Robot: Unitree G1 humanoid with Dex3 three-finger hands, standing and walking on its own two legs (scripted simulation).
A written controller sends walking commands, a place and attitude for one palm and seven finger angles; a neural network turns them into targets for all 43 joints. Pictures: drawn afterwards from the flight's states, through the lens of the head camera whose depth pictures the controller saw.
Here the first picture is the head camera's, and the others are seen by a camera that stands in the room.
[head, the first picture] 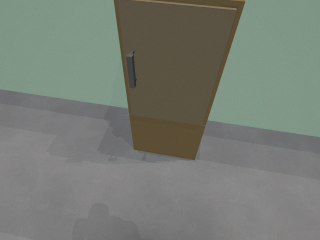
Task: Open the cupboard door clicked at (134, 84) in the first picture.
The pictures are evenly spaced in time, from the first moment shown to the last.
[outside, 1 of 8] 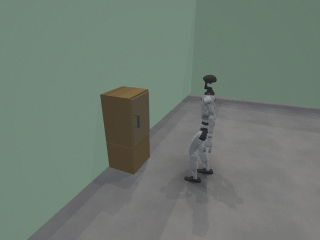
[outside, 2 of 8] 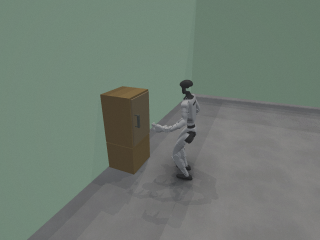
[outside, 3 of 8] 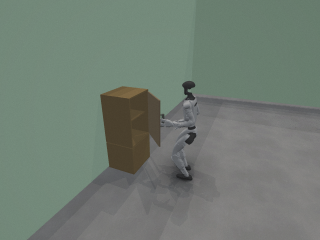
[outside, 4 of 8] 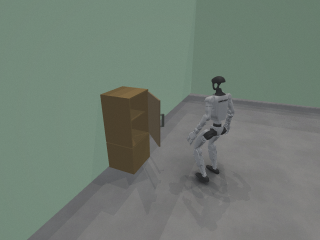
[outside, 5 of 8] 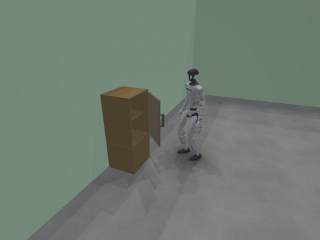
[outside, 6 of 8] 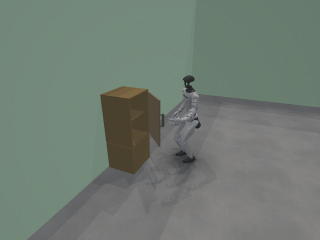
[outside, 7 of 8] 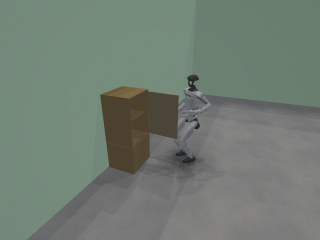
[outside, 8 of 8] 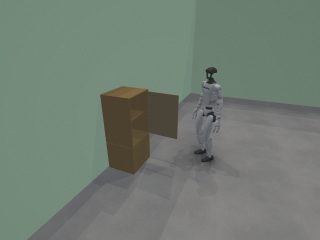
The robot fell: no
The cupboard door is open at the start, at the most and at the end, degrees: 0 88 87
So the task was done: yes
